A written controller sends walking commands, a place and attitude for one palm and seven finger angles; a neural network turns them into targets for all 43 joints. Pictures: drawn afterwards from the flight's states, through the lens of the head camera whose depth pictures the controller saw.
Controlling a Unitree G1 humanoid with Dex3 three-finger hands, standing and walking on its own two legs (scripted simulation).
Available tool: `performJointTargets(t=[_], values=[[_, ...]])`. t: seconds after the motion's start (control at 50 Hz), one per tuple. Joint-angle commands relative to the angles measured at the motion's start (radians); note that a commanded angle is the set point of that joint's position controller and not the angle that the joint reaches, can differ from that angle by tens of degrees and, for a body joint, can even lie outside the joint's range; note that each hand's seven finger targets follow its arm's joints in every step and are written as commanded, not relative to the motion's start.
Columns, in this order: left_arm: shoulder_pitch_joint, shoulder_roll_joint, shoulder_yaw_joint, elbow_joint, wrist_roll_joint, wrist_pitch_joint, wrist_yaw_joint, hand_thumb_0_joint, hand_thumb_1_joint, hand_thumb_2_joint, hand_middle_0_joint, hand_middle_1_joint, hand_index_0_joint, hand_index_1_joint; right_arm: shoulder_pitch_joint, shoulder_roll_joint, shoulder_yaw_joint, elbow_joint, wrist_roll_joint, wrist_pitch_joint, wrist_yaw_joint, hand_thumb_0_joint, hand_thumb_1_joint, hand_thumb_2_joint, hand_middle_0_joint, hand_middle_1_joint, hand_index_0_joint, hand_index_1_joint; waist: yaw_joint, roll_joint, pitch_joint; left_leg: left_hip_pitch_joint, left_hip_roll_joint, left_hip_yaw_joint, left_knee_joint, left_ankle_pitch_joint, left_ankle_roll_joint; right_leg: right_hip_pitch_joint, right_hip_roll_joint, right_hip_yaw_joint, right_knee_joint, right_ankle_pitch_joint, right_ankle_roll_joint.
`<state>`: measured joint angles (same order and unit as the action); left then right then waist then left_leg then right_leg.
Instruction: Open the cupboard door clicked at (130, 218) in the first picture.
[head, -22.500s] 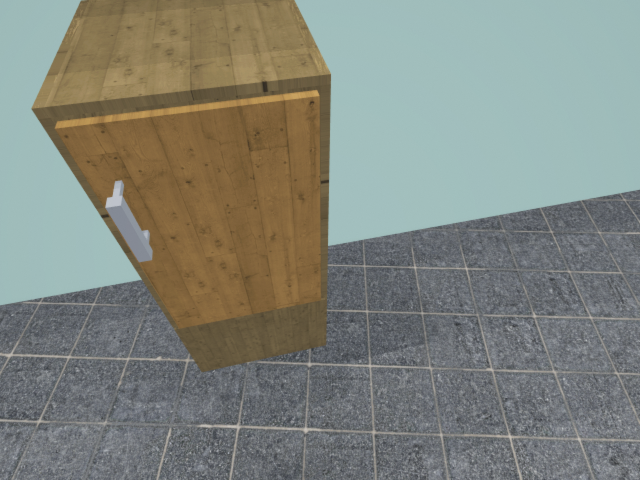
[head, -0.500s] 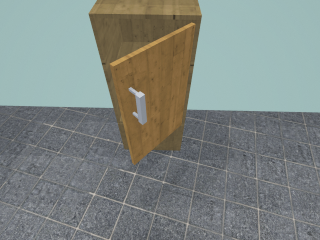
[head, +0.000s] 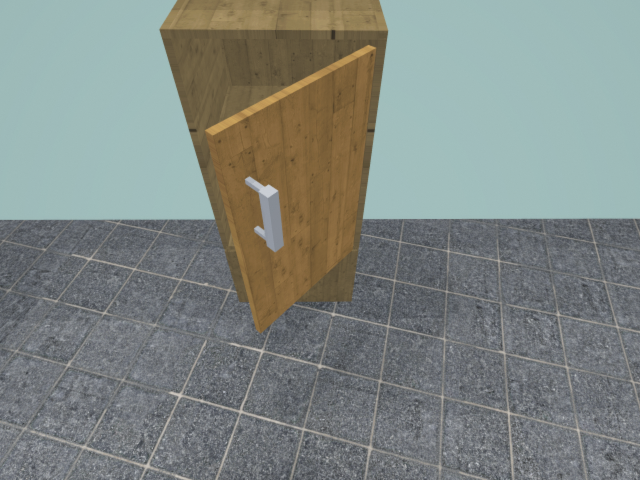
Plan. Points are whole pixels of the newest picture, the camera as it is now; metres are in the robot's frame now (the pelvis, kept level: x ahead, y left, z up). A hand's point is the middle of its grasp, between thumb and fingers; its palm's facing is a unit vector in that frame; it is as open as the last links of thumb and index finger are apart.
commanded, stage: walk to a spot facing it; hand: left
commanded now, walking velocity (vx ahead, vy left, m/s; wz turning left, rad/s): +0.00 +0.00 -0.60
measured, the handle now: (263, 214) +0.52 +0.13 -0.01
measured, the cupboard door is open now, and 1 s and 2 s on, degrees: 47 47 47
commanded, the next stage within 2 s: none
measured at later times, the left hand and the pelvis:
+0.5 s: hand out of the picture +0.07 +0.18 -0.16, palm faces -0.20 -0.93 -0.30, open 7.4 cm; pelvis -0.02 -0.02 +0.00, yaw -17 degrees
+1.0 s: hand (262, 453) +0.19 +0.10 -0.16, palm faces -0.54 -0.80 -0.28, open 7.4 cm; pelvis -0.03 -0.02 -0.02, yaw -35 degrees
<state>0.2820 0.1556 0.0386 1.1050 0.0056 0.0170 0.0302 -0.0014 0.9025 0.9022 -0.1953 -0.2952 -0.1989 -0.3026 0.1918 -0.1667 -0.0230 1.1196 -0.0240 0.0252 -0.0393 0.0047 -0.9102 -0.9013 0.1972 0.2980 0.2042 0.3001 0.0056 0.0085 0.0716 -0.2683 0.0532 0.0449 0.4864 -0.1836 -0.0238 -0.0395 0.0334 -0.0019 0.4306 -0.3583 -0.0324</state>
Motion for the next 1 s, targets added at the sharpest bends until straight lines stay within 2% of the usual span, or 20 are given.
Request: performJointTargets(t=[0.0, 0.08, 0.18, 0.26, 0.28, 0.3, 0.34, 0.42, 0.52, 0.6, 0.62, 0.64, 0.66, 0.68, 0.76, 0.88, 0.9, 0.92, 0.94, 0.98], values=[[0.042, 0.157, 0.051, -0.068, 0.01, 0.013, 0.001, 0.0, 0.9, 0.9, -0.2, -0.3, -0.2, -0.3, 0.05, -0.129, -0.049, -0.067, 0.001, 0.003, -0.017, 0.0, -0.9, -0.9, 0.2, 0.3, 0.2, 0.3, -0.016, -0.034, -0.006, 0.087, 0.08, 0.0, 0.04, 0.123, 0.034, -0.188, -0.132, 0.123, -0.022, 0.397, -0.034], [0.019, 0.154, 0.062, -0.107, 0.011, 0.019, -0.009, 0.0, 0.9, 0.9, -0.2, -0.3, -0.2, -0.3, 0.05, -0.155, -0.064, -0.107, -0.001, 0.001, -0.019, 0.0, -0.9, -0.9, 0.2, 0.3, 0.2, 0.3, -0.016, 0.03, -0.015, 0.114, 0.133, -0.04, 0.001, 0.078, 0.055, -0.274, -0.08, 0.129, 0.057, 0.3, -0.024], [-0.029, 0.115, 0.065, -0.164, 0.012, 0.033, -0.033, 0.0, 0.9, 0.9, -0.2, -0.3, -0.2, -0.3, 0.075, -0.222, -0.081, -0.146, -0.012, -0.014, -0.015, 0.0, -0.9, -0.9, 0.2, 0.3, 0.2, 0.3, -0.02, 0.219, -0.085, 0.071, 0.394, -0.221, -0.229, -0.088, 0.207, -0.347, -0.05, 0.019, 0.501, -0.234, 0.0], [0.128, 0.146, 0.082, -0.136, 0.019, 0.025, -0.044, 0.0, 0.9, 0.9, -0.2, -0.3, -0.2, -0.3, -0.073, -0.209, -0.078, -0.207, -0.007, -0.004, -0.007, 0.0, -0.9, -0.9, 0.2, 0.3, 0.2, 0.3, 0.093, 0.011, -0.083, -0.164, 0.225, 0.039, 0.039, -0.138, 0.065, -0.086, -0.068, 0.013, 0.079, 0.056, -0.001], [0.13, 0.258, 0.097, -0.144, 0.034, 0.014, -0.029, 0.0, 0.9, 0.9, -0.2, -0.3, -0.2, -0.3, -0.071, -0.127, -0.069, -0.238, 0.003, 0.007, 0.002, 0.0, -0.9, -0.9, 0.2, 0.3, 0.2, 0.3, 0.092, -0.355, -0.046, -0.315, 0.044, 0.152, 0.321, -0.325, -0.025, -0.082, -0.284, 0.388, -0.176, 0.045, -0.07], [0.097, 0.297, 0.098, -0.162, 0.023, 0.012, -0.018, 0.0, 0.9, 0.9, -0.2, -0.3, -0.2, -0.3, -0.131, -0.142, -0.068, -0.266, 0.003, 0.008, 0.012, 0.0, -0.9, -0.9, 0.2, 0.3, 0.2, 0.3, 0.104, -0.316, 0.006, -0.345, 0.0, 0.043, 0.518, -0.413, -0.018, -0.174, -0.381, 0.519, -0.213, 0.17, -0.142], [-0.007, 0.256, 0.093, -0.187, 0.022, 0.006, -0.007, 0.0, 0.9, 0.9, -0.2, -0.3, -0.2, -0.3, -0.121, -0.133, -0.071, -0.254, 0.004, 0.009, 0.007, 0.0, -0.9, -0.9, 0.2, 0.3, 0.2, 0.3, 0.031, -0.205, 0.005, -0.373, 0.016, -0.057, 0.643, -0.305, -0.014, -0.144, -0.297, 0.436, -0.096, 0.414, -0.179], [0.001, 0.234, 0.088, -0.195, 0.019, -0.003, 0.002, 0.0, 0.9, 0.9, -0.2, -0.3, -0.2, -0.3, -0.098, -0.105, -0.058, -0.249, 0.012, 0.002, 0.002, 0.0, -0.9, -0.9, 0.2, 0.3, 0.2, 0.3, 0.029, -0.121, -0.121, -0.285, -0.004, -0.035, 0.516, -0.274, -0.03, 0.005, -0.245, 0.34, 0.007, 0.746, -0.176], [0.009, 0.255, 0.096, -0.204, 0.022, 0.006, -0.002, 0.0, 0.9, 0.9, -0.2, -0.3, -0.2, -0.3, -0.122, -0.11, -0.058, -0.281, 0.02, 0.001, -0.001, 0.0, -0.9, -0.9, 0.2, 0.3, 0.2, 0.3, 0.037, -0.171, -0.082, -0.216, -0.036, -0.044, 0.374, -0.269, -0.024, -0.035, -0.226, 0.408, -0.011, 0.695, -0.175], [-0.061, 0.246, 0.093, -0.232, 0.014, 0.011, -0.006, 0.0, 0.9, 0.9, -0.2, -0.3, -0.2, -0.3, -0.009, -0.117, -0.054, -0.262, 0.023, -0.015, -0.009, 0.0, -0.9, -0.9, 0.2, 0.3, 0.2, 0.3, -0.025, -0.117, -0.131, 0.026, -0.044, -0.052, 0.024, -0.1, -0.013, -0.14, -0.158, 0.401, 0.07, 0.643, -0.102], [-0.073, 0.214, 0.086, -0.246, 0.006, 0.013, -0.01, 0.0, 0.9, 0.9, -0.2, -0.3, -0.2, -0.3, 0.038, -0.156, -0.059, -0.25, 0.019, -0.025, -0.014, 0.0, -0.9, -0.9, 0.2, 0.3, 0.2, 0.3, -0.043, -0.032, -0.156, 0.195, 0.041, -0.118, -0.104, 0.001, 0.016, -0.274, -0.092, 0.34, 0.131, 0.49, -0.048], [-0.045, 0.159, 0.074, -0.267, -0.002, 0.014, -0.022, 0.0, 0.9, 0.9, -0.2, -0.3, -0.2, -0.3, 0.053, -0.256, -0.075, -0.257, 0.002, -0.035, -0.018, 0.0, -0.9, -0.9, 0.2, 0.3, 0.2, 0.3, -0.032, 0.239, -0.176, 0.332, 0.292, -0.372, -0.158, 0.192, 0.117, -0.479, 0.037, 0.197, 0.298, 0.065, 0.02], [-0.066, 0.164, 0.068, -0.292, 0.008, 0.007, -0.03, 0.0, 0.9, 0.9, -0.2, -0.3, -0.2, -0.3, 0.081, -0.285, -0.078, -0.27, -0.005, -0.029, -0.021, 0.0, -0.9, -0.9, 0.2, 0.3, 0.2, 0.3, -0.041, 0.269, -0.143, 0.263, 0.455, -0.469, -0.172, 0.338, 0.235, -0.531, 0.029, 0.072, 0.534, -0.281, 0.058], [-0.102, 0.182, 0.067, -0.31, 0.019, 0.007, -0.034, 0.0, 0.9, 0.9, -0.2, -0.3, -0.2, -0.3, 0.079, -0.276, -0.072, -0.283, -0.011, -0.03, -0.021, 0.0, -0.9, -0.9, 0.2, 0.3, 0.2, 0.3, -0.045, 0.159, -0.104, 0.194, 0.457, -0.468, -0.148, 0.396, 0.277, -0.551, -0.009, 0.08, 0.663, -0.268, 0.068], [-0.129, 0.149, 0.063, -0.301, 0.012, 0.021, -0.058, 0.0, 0.9, 0.9, -0.2, -0.3, -0.2, -0.3, 0.016, -0.218, -0.056, -0.294, -0.017, -0.032, -0.017, 0.0, -0.9, -0.9, 0.2, 0.3, 0.2, 0.3, -0.005, 0.216, -0.103, 0.167, 0.256, -0.115, -0.073, 0.554, 0.17, -0.487, -0.054, 0.007, 0.631, -0.163, 0.079], [-0.091, 0.161, 0.06, -0.292, 0.014, 0.018, -0.068, 0.0, 0.9, 0.9, -0.2, -0.3, -0.2, -0.3, 0.036, -0.262, -0.075, -0.287, -0.008, -0.018, -0.001, 0.0, -0.9, -0.9, 0.2, 0.3, 0.2, 0.3, 0.006, 0.172, -0.095, 0.037, 0.232, -0.01, 0.026, 0.294, 0.085, -0.186, -0.01, -0.1, 0.168, 0.059, 0.042], [-0.038, 0.193, 0.068, -0.279, 0.014, 0.016, -0.064, 0.0, 0.9, 0.9, -0.2, -0.3, -0.2, -0.3, 0.021, -0.255, -0.076, -0.294, -0.003, -0.015, 0.003, 0.0, -0.9, -0.9, 0.2, 0.3, 0.2, 0.3, 0.035, 0.113, -0.103, -0.041, 0.202, 0.026, 0.112, 0.169, 0.046, -0.078, -0.038, -0.06, 0.065, 0.174, 0.021], [-0.003, 0.292, 0.086, -0.271, 0.025, 0.006, -0.05, 0.0, 0.9, 0.9, -0.2, -0.3, -0.2, -0.3, 0.02, -0.191, -0.067, -0.319, 0.008, -0.01, 0.009, 0.0, -0.9, -0.9, 0.2, 0.3, 0.2, 0.3, 0.05, -0.164, -0.109, -0.217, 0.081, 0.126, 0.319, -0.124, -0.023, 0.035, -0.25, 0.25, -0.057, 0.363, -0.061], [0.04, 0.376, 0.097, -0.259, 0.019, 0.006, -0.036, 0.0, 0.9, 0.9, -0.2, -0.3, -0.2, -0.3, -0.04, -0.158, -0.051, -0.359, 0.015, -0.003, 0.009, 0.0, -0.9, -0.9, 0.2, 0.3, 0.2, 0.3, 0.099, -0.323, -0.112, -0.306, 0.005, 0.073, 0.532, -0.502, -0.039, -0.011, -0.43, 0.459, -0.118, 0.524, -0.182], [-0.05, 0.324, 0.098, -0.277, 0.021, 0.018, -0.019, 0.0, 0.9, 0.9, -0.2, -0.3, -0.2, -0.3, -0.034, -0.175, -0.06, -0.334, 0.014, 0.007, 0.005, 0.0, -0.9, -0.9, 0.2, 0.3, 0.2, 0.3, 0.057, -0.284, -0.105, -0.322, 0.035, -0.042, 0.665, -0.386, -0.02, -0.087, -0.332, 0.428, -0.11, 0.243, -0.2]])
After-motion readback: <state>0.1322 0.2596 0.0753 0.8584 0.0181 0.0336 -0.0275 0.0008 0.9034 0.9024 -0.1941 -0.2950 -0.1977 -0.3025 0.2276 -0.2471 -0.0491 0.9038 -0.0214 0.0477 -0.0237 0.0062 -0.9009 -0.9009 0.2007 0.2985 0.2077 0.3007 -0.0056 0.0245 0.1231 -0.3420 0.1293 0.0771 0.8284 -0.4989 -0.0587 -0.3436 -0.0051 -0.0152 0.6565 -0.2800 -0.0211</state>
